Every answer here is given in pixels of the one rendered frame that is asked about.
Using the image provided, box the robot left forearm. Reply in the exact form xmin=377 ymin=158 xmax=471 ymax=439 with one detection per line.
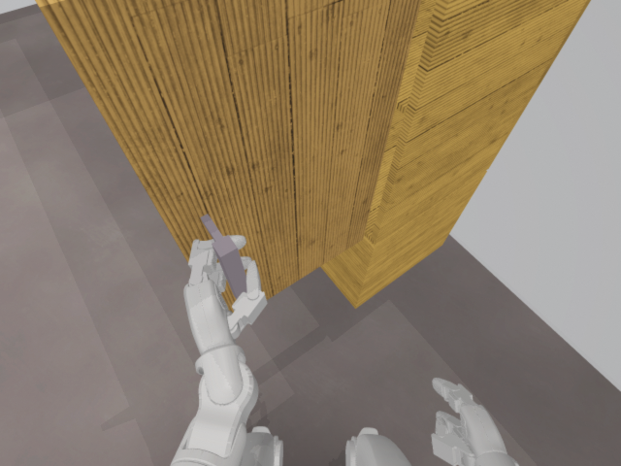
xmin=170 ymin=344 xmax=258 ymax=466

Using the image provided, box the robot right shin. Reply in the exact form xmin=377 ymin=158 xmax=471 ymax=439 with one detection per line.
xmin=357 ymin=427 xmax=378 ymax=438

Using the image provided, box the handle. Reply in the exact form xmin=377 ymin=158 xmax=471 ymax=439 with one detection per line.
xmin=201 ymin=214 xmax=247 ymax=299

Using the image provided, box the robot right thigh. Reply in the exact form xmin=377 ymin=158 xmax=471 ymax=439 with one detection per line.
xmin=345 ymin=434 xmax=411 ymax=466

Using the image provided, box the left robot hand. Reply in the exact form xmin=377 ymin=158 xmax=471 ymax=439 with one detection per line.
xmin=183 ymin=235 xmax=268 ymax=355

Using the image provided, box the right robot hand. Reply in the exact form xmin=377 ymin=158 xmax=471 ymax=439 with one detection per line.
xmin=431 ymin=378 xmax=507 ymax=466

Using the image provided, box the cupboard door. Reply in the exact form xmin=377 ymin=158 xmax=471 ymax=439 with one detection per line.
xmin=35 ymin=0 xmax=421 ymax=313

